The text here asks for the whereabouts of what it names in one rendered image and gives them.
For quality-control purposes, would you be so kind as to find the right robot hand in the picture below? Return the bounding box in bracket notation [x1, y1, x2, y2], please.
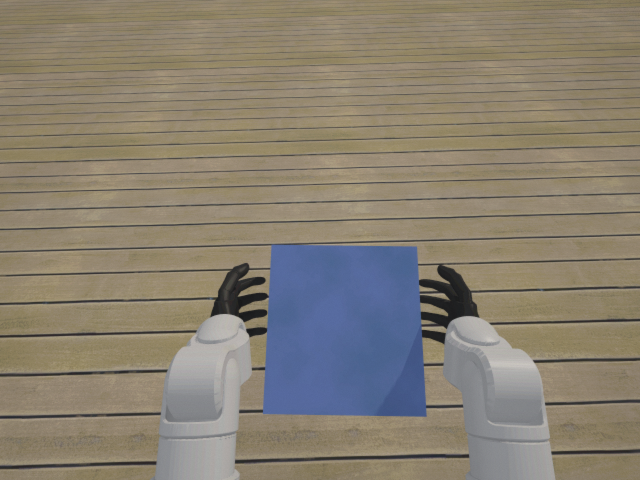
[419, 265, 480, 344]

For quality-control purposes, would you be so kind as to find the left robot hand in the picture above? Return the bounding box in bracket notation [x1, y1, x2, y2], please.
[210, 263, 268, 338]

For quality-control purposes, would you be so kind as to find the carton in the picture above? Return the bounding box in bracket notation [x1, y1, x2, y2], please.
[263, 245, 427, 417]

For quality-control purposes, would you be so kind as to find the left robot forearm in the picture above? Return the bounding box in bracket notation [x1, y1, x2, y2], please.
[150, 314, 252, 480]

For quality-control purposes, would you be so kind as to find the right robot forearm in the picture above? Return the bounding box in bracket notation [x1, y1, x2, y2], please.
[443, 316, 555, 480]

